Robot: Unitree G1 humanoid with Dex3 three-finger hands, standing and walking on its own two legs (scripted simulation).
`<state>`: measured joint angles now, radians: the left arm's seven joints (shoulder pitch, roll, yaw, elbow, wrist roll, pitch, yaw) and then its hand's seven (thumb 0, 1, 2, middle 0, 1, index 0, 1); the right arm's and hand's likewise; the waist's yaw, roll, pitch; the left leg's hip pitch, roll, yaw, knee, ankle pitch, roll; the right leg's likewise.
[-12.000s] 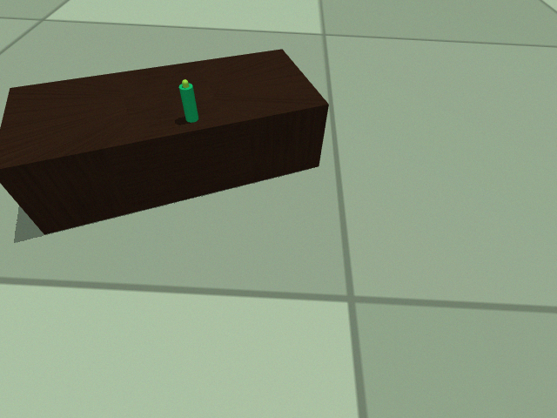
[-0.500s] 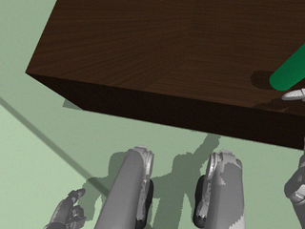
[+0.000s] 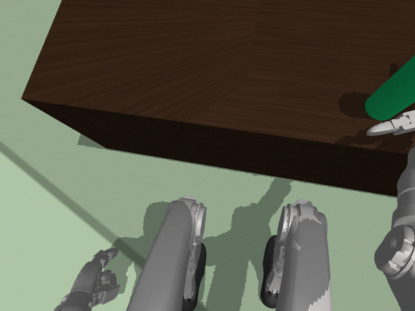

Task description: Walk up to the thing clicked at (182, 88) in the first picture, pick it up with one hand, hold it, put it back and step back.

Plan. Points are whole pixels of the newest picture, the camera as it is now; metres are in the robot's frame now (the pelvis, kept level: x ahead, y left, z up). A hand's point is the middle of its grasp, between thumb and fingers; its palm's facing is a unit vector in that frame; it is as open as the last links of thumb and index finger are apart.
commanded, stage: close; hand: right
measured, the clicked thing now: (412, 81) +0.49 -0.29 +0.03
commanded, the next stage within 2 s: settle in 0.58 s
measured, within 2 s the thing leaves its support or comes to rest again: leaves its support in 1.06 s
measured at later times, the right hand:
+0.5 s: hand (407, 81) +0.50 -0.29 +0.02, palm faces +0.29 +0.96 -0.01, open 9.2 cm
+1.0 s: hand (404, 80) +0.50 -0.29 +0.02, palm faces +0.30 +0.95 -0.03, open 8.1 cm
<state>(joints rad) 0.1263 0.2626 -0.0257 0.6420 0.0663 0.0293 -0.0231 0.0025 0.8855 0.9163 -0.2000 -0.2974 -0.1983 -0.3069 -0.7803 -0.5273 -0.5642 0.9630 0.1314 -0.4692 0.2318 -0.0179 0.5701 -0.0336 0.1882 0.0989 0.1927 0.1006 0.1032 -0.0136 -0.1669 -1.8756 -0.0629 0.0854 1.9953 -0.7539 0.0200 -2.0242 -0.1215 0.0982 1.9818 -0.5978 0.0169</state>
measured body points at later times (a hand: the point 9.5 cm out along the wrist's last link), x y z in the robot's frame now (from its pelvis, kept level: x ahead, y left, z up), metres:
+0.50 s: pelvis +0.00 +0.00 +0.00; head +0.21 -0.04 +0.40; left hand +0.11 +0.27 -0.12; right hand +0.47 -0.34 +0.02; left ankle +0.06 +0.11 -0.42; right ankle +0.09 -0.14 -0.42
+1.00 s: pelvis +0.00 +0.00 +0.01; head +0.21 -0.04 +0.41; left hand +0.11 +0.27 -0.11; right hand +0.47 -0.34 +0.02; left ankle +0.06 +0.11 -0.42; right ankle +0.09 -0.14 -0.42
